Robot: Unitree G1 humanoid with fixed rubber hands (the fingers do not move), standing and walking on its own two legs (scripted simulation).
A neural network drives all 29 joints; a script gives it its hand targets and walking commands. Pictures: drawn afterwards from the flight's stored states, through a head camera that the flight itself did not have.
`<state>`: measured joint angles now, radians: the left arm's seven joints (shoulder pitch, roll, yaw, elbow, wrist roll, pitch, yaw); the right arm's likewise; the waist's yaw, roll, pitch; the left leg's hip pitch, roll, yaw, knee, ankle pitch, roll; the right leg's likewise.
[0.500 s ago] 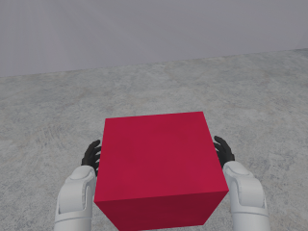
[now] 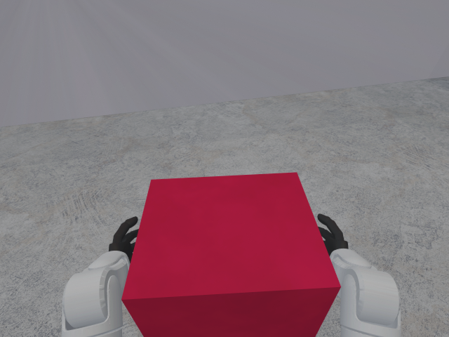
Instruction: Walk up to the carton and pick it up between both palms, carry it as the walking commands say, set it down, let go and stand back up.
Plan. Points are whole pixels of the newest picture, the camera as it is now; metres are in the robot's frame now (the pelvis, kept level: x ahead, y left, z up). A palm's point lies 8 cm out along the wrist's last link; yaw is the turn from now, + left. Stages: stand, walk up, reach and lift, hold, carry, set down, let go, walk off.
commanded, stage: carry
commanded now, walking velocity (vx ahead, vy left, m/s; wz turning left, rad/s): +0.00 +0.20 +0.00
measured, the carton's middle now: (229, 274) +0.26 +0.01 +0.03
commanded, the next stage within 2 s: none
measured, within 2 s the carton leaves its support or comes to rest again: neither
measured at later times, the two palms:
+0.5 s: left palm (104, 282) +0.22 +0.20 +0.09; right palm (324, 282) +0.22 -0.14 +0.07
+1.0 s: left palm (14, 310) +0.17 +0.31 +0.09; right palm (254, 317) +0.16 -0.03 +0.08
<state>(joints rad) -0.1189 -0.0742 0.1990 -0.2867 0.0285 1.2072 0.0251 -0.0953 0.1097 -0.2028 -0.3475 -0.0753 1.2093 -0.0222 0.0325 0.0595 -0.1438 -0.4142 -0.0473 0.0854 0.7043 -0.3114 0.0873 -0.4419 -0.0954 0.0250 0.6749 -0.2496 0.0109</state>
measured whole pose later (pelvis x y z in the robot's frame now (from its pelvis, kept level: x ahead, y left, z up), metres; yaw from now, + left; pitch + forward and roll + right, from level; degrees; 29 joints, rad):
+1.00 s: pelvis -0.08 +0.15 +0.01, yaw -1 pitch +4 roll -1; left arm -0.08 -0.12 0.19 -0.35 0.04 1.15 0.03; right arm -0.05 0.10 -0.21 -0.41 -0.04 1.15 -0.01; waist 0.01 0.07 -0.11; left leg -0.52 -0.01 0.09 0.86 -0.42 0.02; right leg -0.39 -0.06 -0.15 0.65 -0.32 -0.02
